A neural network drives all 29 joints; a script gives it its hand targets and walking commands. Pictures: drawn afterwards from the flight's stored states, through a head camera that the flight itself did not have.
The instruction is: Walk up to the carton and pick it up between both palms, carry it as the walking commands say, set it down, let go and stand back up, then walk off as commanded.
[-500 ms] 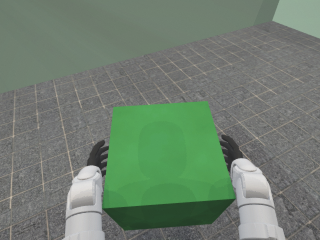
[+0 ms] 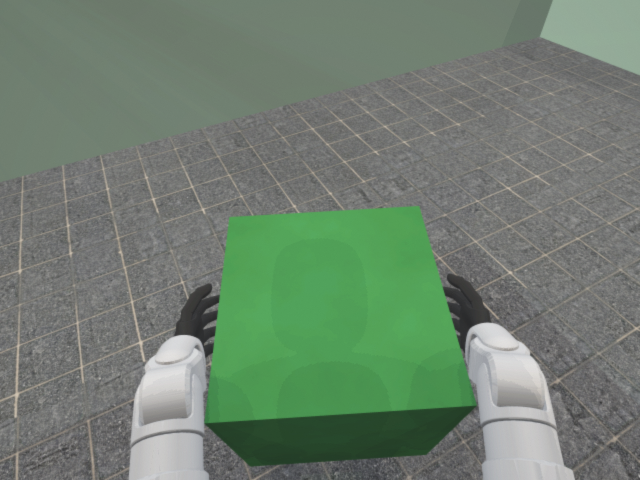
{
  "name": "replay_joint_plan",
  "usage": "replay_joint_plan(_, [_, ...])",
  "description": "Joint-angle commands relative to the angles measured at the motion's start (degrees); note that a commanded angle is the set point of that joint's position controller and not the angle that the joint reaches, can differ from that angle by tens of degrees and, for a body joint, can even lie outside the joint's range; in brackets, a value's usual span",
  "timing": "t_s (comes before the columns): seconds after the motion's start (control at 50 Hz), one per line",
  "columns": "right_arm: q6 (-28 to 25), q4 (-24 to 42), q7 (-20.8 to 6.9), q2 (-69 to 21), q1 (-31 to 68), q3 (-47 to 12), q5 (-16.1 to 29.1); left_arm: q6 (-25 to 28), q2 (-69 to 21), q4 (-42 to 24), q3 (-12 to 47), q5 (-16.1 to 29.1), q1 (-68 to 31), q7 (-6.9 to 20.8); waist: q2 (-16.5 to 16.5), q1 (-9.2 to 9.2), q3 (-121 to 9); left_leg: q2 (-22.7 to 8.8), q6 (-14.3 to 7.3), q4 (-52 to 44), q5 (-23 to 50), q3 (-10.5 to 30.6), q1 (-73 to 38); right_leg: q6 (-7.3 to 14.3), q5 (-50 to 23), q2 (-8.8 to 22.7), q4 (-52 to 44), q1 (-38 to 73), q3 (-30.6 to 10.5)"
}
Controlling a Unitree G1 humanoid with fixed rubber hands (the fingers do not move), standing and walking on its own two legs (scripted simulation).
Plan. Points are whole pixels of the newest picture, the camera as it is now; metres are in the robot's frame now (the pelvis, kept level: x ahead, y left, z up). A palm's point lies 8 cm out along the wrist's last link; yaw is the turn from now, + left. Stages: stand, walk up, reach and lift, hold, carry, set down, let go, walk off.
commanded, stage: reach and lift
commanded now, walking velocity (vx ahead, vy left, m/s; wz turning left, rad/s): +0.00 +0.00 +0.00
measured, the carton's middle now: (331, 340) +0.31 +0.00 -0.03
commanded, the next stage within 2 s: hold in 0.38 s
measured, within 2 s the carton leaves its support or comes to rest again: neither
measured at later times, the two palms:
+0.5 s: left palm (192, 351) +0.27 +0.18 +0.04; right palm (479, 340) +0.27 -0.18 +0.04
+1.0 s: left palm (190, 353) +0.27 +0.18 +0.04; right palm (478, 341) +0.27 -0.18 +0.04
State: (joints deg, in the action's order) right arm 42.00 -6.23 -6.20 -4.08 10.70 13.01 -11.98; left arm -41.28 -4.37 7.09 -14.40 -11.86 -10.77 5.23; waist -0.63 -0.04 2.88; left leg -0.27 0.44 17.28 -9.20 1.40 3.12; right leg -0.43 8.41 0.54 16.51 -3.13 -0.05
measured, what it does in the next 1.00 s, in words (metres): stands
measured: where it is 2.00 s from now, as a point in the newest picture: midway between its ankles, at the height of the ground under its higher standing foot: outside the picture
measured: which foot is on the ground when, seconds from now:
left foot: down 0.00-1.00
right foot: down 0.00-1.00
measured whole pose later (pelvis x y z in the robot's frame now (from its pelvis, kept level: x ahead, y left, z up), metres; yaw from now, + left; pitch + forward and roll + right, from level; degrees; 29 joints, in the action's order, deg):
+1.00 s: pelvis +0.00 +0.00 +0.00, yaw +0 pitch -6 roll +0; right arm 42.6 -4.6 -5.8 -4.4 8.3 12.2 -11.9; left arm -42.1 -4.3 5.9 -13.6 -11.8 -8.9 5.5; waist -0.5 0.2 2.8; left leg -0.4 0.6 16.6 -8.7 1.8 2.0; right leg -0.2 8.1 0.4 16.0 -2.0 0.1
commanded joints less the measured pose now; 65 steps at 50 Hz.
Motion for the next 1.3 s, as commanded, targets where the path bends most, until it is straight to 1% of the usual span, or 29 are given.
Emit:
replay_joint_plan(0.0, [-2.4, 6.9, -8.4, -43.0, 27.6, -33.7, 11.7, 1.6, -43.8, -6.1, 34.5, 12.1, -27.3, 9.5, 0.1, -0.29, -16.6, 5.7, -0.1, -1.8, 11.8, 2.4, -2.8, 1.1, -11.8, -5.9, -0.8, 6.2, -2.6])
replay_joint_plan(0.16, [-2.1, 8.0, -8.0, -42.2, 26.1, -34.0, 11.8, 1.5, -42.8, -7.2, 34.7, 12.0, -25.9, 9.2, 0.2, -0.30, -15.8, 5.8, -0.1, -2.1, 11.7, 2.3, -2.6, 1.0, -11.9, -6.0, -1.1, 6.6, -2.4])
replay_joint_plan(0.38, [-2.1, 8.4, -8.1, -42.4, 26.0, -34.5, 11.9, 1.5, -42.7, -7.7, 35.0, 11.9, -25.8, 9.2, 0.1, -0.01, -15.1, 5.8, -0.3, -2.3, 8.8, 2.0, -2.1, 1.1, -8.9, -5.9, -1.2, 5.9, -2.3])
replay_joint_plan(0.64, [-1.9, 7.6, -8.4, -43.3, 26.6, -34.3, 11.5, 1.2, -43.3, -6.9, 34.6, 11.7, -26.5, 9.7, 0.5, 0.14, -14.2, 5.9, -0.6, -2.5, 6.0, 1.8, -1.6, 1.1, -6.4, -5.7, -1.5, 5.1, -2.3])
replay_joint_plan(1.02, [-1.9, 8.5, -8.2, -42.9, 24.9, -34.7, 11.6, 1.1, -43.2, -7.7, 35.1, 11.9, -24.9, 9.5, 0.2, 0.23, -14.7, 5.8, -0.5, -2.7, 9.2, 2.1, -2.6, 1.1, -9.3, -5.8, -1.8, 5.9, -2.4])
replay_joint_plan(1.28, [-2.0, 9.0, -8.0, -42.2, 24.1, -34.7, 11.6, 1.3, -42.9, -8.4, 35.5, 12.0, -24.1, 9.1, 0.0, 0.30, -14.7, 5.6, -0.5, -2.7, 9.9, 2.2, -2.6, 1.3, -9.3, -5.9, -1.8, 5.9, -2.4])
